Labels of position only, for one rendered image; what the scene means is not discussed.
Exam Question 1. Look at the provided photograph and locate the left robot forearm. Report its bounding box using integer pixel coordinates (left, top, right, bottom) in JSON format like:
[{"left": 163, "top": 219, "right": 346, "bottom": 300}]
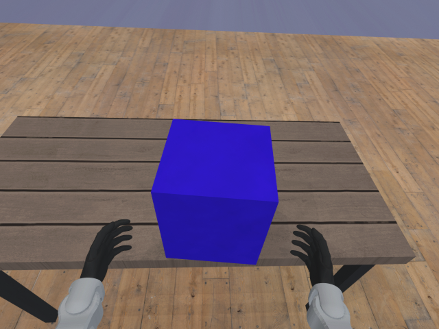
[{"left": 55, "top": 278, "right": 105, "bottom": 329}]

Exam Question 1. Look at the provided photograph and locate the right robot hand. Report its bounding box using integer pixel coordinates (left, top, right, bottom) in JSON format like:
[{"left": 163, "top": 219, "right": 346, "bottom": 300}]
[{"left": 290, "top": 225, "right": 335, "bottom": 286}]

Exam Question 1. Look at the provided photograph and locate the right robot forearm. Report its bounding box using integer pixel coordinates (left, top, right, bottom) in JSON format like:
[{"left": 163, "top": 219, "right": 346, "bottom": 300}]
[{"left": 307, "top": 283, "right": 352, "bottom": 329}]

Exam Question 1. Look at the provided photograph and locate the left robot hand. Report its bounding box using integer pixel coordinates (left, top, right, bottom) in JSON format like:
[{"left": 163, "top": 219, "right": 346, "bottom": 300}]
[{"left": 80, "top": 219, "right": 133, "bottom": 282}]

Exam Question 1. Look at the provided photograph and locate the carton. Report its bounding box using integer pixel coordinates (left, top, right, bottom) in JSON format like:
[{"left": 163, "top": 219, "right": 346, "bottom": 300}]
[{"left": 151, "top": 119, "right": 278, "bottom": 265}]

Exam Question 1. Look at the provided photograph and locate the table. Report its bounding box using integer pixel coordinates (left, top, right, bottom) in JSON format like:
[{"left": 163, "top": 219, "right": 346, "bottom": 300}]
[{"left": 0, "top": 116, "right": 416, "bottom": 323}]

